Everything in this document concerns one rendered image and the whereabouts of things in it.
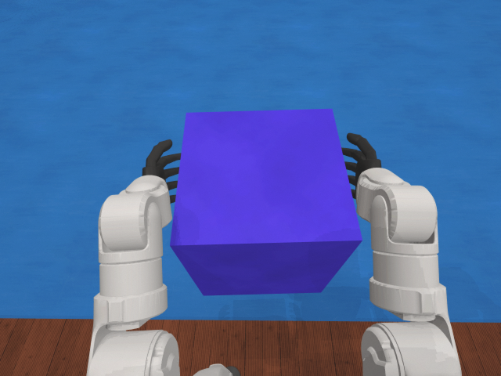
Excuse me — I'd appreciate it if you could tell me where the robot left forearm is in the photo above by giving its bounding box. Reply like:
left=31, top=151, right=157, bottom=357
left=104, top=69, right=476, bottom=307
left=86, top=175, right=172, bottom=376

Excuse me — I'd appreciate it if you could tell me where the robot left upper arm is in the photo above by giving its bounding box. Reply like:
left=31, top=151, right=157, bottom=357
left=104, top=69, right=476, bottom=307
left=88, top=330, right=180, bottom=376

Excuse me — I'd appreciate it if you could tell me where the carton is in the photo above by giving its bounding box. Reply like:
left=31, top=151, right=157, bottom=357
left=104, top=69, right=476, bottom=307
left=170, top=109, right=362, bottom=296

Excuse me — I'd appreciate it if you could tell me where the robot right hand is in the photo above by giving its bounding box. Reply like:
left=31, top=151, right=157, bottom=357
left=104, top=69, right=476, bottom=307
left=341, top=133, right=381, bottom=199

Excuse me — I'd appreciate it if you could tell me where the robot left shin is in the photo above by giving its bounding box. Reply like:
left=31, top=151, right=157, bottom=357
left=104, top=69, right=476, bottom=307
left=209, top=363, right=231, bottom=373

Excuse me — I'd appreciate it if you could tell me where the robot left hand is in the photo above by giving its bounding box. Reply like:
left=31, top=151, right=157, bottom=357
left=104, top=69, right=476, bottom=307
left=142, top=139, right=181, bottom=203

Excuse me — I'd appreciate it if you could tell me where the robot right forearm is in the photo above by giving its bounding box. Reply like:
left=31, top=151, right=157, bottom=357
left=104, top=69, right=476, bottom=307
left=356, top=168, right=462, bottom=376

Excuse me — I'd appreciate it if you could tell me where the robot right upper arm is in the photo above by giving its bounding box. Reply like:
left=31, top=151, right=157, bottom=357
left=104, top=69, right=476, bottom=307
left=361, top=322, right=461, bottom=376

